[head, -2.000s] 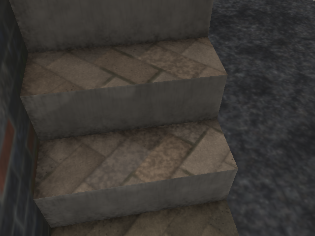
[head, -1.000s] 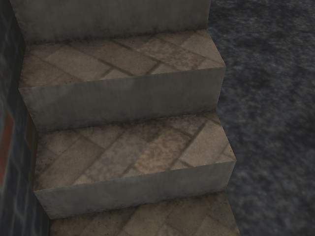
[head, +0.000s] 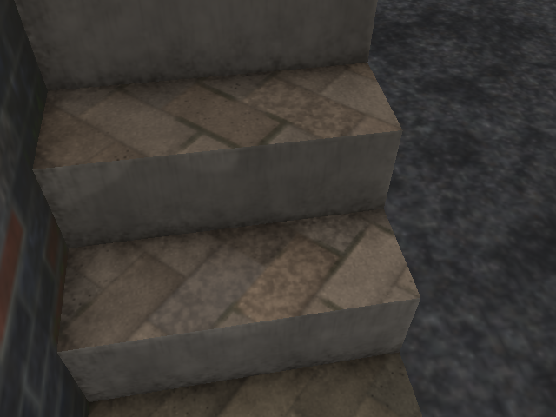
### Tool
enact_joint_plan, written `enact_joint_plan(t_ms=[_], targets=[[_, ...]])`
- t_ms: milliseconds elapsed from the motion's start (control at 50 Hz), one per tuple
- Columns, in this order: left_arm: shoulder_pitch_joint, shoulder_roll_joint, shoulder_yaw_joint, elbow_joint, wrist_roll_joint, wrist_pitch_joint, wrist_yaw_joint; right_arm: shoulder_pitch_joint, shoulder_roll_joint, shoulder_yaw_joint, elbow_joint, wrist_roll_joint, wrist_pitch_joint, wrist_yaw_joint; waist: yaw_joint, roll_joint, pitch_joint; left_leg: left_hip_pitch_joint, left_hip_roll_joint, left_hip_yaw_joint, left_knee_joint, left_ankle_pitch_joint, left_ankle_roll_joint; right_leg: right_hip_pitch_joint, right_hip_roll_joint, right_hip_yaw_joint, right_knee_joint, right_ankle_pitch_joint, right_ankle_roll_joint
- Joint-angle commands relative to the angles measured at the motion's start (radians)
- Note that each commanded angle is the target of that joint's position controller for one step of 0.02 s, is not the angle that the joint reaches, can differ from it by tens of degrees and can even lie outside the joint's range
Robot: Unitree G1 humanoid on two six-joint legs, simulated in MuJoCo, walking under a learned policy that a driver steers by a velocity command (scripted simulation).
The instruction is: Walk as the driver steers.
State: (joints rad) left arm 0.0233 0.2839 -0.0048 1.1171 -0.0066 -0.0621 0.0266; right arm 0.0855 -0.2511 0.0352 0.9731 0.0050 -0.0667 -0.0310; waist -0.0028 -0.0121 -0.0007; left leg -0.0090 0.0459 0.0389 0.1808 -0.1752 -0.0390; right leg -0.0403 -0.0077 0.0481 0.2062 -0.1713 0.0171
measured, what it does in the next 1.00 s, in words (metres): stands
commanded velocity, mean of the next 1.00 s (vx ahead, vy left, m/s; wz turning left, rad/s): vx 0.08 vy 0.00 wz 0.00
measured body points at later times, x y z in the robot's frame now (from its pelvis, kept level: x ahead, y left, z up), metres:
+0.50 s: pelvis -0.02 +0.00 +0.00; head +0.00 +0.01 +0.45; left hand +0.05 +0.29 -0.15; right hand +0.06 -0.27 -0.14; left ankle -0.05 +0.14 -0.75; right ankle -0.04 -0.13 -0.75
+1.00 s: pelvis -0.01 +0.00 +0.00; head -0.01 +0.01 +0.45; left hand +0.04 +0.27 -0.15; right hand +0.04 -0.26 -0.14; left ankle -0.05 +0.14 -0.75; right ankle -0.04 -0.13 -0.75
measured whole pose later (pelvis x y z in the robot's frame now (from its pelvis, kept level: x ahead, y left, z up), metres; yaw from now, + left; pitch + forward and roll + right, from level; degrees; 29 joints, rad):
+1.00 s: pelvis -0.01 +0.00 +0.00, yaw +0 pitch +0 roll +0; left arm 0.17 0.27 0.03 1.12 0.01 -0.01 0.03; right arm 0.24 -0.25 0.04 1.00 0.00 -0.04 -0.04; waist -0.01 -0.01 0.01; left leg -0.06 0.05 0.04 0.29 -0.21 -0.04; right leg -0.09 -0.01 0.05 0.28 -0.19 0.02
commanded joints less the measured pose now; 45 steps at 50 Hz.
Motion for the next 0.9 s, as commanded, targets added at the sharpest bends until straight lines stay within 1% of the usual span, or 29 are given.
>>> enact_joint_plan(t_ms=[20, 100, 120, 140, 260, 300, 420, 440, 460, 480, 500, 520, 540, 600, 740, 880, 900], targets=[[-0.012, 0.133, 0.023, -0.022, 0.001, -0.004, 0.001, -0.004, -0.126, -0.026, -0.035, 0.001, -0.005, -0.003, 0.001, 0.019, -0.077, 0.035, 0.093, -0.053, 0.038, 0.357, 0.003, 0.021, -0.121, 0.054, 0.047, 0.450, -0.044], [-0.011, 0.137, 0.026, -0.012, 0.003, 0.001, 0.000, 0.002, -0.130, -0.031, -0.029, 0.000, 0.000, -0.003, 0.000, 0.019, -0.066, 0.025, 0.092, -0.054, 0.046, 0.329, 0.005, 0.007, -0.118, 0.053, 0.053, 0.411, -0.042], [0.000, 0.143, 0.028, -0.007, 0.004, 0.000, 0.000, 0.017, -0.134, -0.035, -0.016, 0.002, 0.003, -0.004, 0.000, 0.021, -0.063, 0.024, 0.088, -0.052, 0.046, 0.305, 0.004, 0.003, -0.114, 0.056, 0.047, 0.377, -0.045], [-0.001, 0.144, 0.029, -0.004, 0.005, 0.001, 0.000, 0.020, -0.134, -0.036, -0.013, 0.001, 0.005, -0.005, -0.001, 0.019, -0.054, 0.018, 0.088, -0.054, 0.046, 0.295, 0.004, -0.002, -0.113, 0.056, 0.046, 0.365, -0.046], [0.015, 0.145, 0.033, 0.010, 0.005, 0.006, 0.000, 0.036, -0.134, -0.042, 0.001, 0.000, 0.010, -0.006, -0.001, 0.017, -0.044, 0.007, 0.087, -0.056, 0.051, 0.271, 0.008, -0.014, -0.111, 0.055, 0.050, 0.331, -0.046], [0.039, 0.139, 0.032, 0.012, 0.010, 0.012, 0.004, 0.051, -0.127, -0.039, 0.012, 0.002, 0.013, -0.007, 0.004, 0.018, -0.037, 0.006, 0.088, -0.059, 0.054, 0.257, 0.014, -0.021, -0.108, 0.053, 0.046, 0.302, -0.037], [0.067, 0.138, 0.033, 0.018, 0.009, 0.017, 0.005, 0.076, -0.126, -0.038, 0.025, 0.000, 0.020, -0.008, 0.002, 0.021, -0.017, -0.009, 0.088, -0.063, 0.054, 0.224, 0.014, -0.035, -0.105, 0.056, 0.044, 0.274, -0.036], [0.054, 0.201, 0.060, -0.003, -0.035, 0.033, 0.014, 0.095, -0.206, -0.054, 0.007, -0.044, 0.009, 0.012, -0.016, 0.021, -0.034, -0.011, 0.042, -0.032, 0.071, 0.143, 0.001, -0.056, -0.053, 0.035, 0.054, 0.222, -0.035], [0.045, 0.191, 0.060, -0.012, -0.032, 0.044, 0.022, 0.089, -0.185, -0.054, 0.010, -0.045, 0.003, 0.020, -0.013, 0.024, -0.025, -0.039, 0.041, -0.032, 0.070, 0.113, -0.001, -0.060, -0.051, 0.031, 0.056, 0.196, -0.034], [0.059, 0.172, 0.060, -0.014, -0.025, 0.052, 0.027, 0.092, -0.158, -0.046, 0.008, -0.039, -0.001, 0.024, -0.009, 0.032, -0.014, -0.062, 0.040, -0.032, 0.068, 0.094, -0.002, -0.062, -0.049, 0.031, 0.056, 0.184, -0.035], [0.075, 0.160, 0.061, -0.013, -0.022, 0.058, 0.031, 0.102, -0.140, -0.042, 0.010, -0.034, -0.005, 0.025, -0.007, 0.037, -0.003, -0.077, 0.039, -0.032, 0.070, 0.091, -0.003, -0.061, -0.048, 0.032, 0.057, 0.189, -0.036], [0.086, 0.152, 0.062, -0.014, -0.020, 0.062, 0.032, 0.111, -0.135, -0.040, 0.011, -0.030, -0.008, 0.025, -0.005, 0.039, 0.003, -0.089, 0.038, -0.031, 0.074, 0.096, -0.003, -0.061, -0.048, 0.032, 0.061, 0.198, -0.036], [0.096, 0.147, 0.064, -0.015, -0.018, 0.064, 0.033, 0.121, -0.136, -0.039, 0.012, -0.030, -0.010, 0.024, -0.005, 0.038, 0.004, -0.097, 0.037, -0.030, 0.076, 0.098, -0.003, -0.058, -0.048, 0.032, 0.067, 0.208, -0.038], [0.110, 0.147, 0.070, -0.023, -0.018, 0.068, 0.031, 0.130, -0.145, -0.037, 0.003, -0.030, -0.014, 0.022, -0.006, 0.027, -0.003, -0.103, 0.037, -0.032, 0.086, 0.094, 0.000, -0.059, -0.047, 0.034, 0.078, 0.217, -0.039], [0.133, 0.144, 0.077, -0.034, -0.018, 0.072, 0.031, 0.159, -0.149, -0.033, -0.011, -0.028, -0.016, 0.020, -0.008, 0.017, 0.005, -0.118, 0.034, -0.033, 0.096, 0.075, 0.001, -0.065, -0.044, 0.039, 0.089, 0.219, -0.039], [0.152, 0.137, 0.082, -0.040, -0.019, 0.075, 0.033, 0.183, -0.146, -0.030, -0.020, -0.026, -0.018, 0.019, -0.009, 0.019, 0.007, -0.120, 0.031, -0.031, 0.102, 0.078, 0.001, -0.064, -0.042, 0.042, 0.098, 0.232, -0.039], [0.157, 0.126, 0.079, -0.039, -0.018, 0.075, 0.034, 0.188, -0.135, -0.026, -0.017, -0.028, -0.018, 0.018, -0.007, 0.020, -0.012, -0.112, 0.026, -0.029, 0.092, 0.034, 0.000, -0.054, -0.039, 0.040, 0.087, 0.201, -0.039]])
